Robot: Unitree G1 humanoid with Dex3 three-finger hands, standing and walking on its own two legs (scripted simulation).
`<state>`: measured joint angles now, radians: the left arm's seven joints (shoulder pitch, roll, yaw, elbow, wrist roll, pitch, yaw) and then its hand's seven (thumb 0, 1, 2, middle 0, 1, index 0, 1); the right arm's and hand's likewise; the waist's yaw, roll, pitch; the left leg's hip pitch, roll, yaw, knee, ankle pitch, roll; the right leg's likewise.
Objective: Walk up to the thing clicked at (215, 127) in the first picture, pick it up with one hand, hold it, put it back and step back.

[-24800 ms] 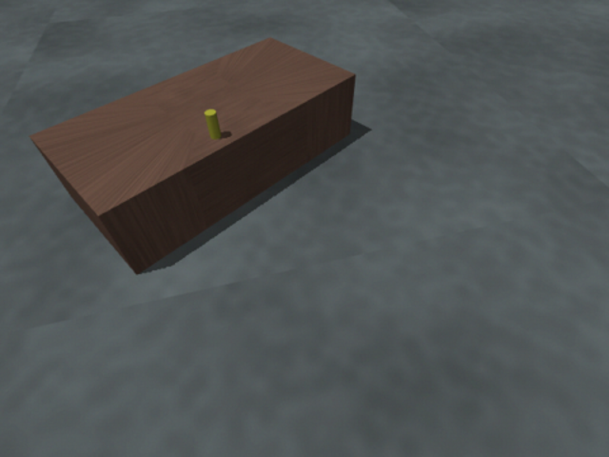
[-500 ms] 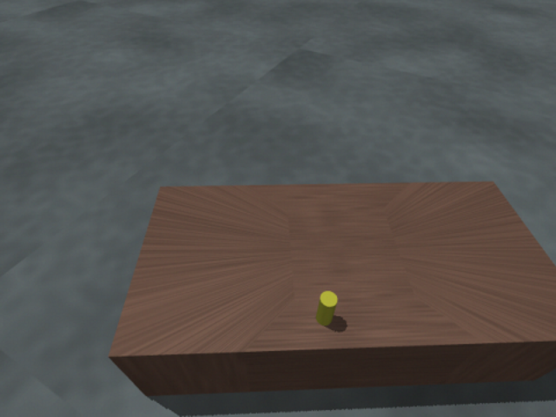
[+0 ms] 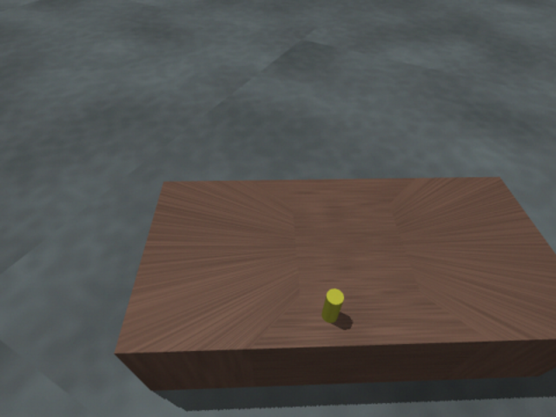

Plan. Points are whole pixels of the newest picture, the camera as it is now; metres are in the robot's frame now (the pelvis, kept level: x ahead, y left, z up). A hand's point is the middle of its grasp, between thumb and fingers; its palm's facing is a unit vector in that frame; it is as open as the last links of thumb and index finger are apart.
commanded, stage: home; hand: right
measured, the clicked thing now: (332, 306) +0.46 -0.12 -0.37
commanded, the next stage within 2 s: stand in 0.30 s
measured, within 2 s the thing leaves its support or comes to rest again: neither
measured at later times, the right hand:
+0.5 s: hand out of the picture +0.09 -0.24 -0.15, palm faces -0.02 +0.93 -0.36, open 17.0 cm
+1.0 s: hand out of the picture +0.09 -0.24 -0.15, palm faces -0.03 +0.94 -0.35, open 7.8 cm
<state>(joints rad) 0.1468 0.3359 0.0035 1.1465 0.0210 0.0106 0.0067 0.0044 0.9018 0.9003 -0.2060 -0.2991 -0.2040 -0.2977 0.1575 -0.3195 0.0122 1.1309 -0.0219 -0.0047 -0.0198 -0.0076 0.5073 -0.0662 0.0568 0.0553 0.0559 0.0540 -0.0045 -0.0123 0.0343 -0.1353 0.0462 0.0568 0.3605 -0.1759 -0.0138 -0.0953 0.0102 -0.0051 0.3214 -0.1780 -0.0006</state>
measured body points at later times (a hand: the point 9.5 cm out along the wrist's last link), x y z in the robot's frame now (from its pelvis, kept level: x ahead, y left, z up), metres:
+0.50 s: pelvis +0.01 +0.01 +0.00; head +0.02 +0.02 +0.45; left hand +0.09 +0.31 -0.14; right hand +0.09 -0.29 -0.13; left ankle +0.01 +0.12 -0.75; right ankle +0.00 -0.12 -0.75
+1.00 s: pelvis +0.02 +0.01 +0.00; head +0.02 +0.02 +0.45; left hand +0.08 +0.31 -0.14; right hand +0.09 -0.29 -0.13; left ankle +0.01 +0.12 -0.75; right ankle +0.00 -0.12 -0.75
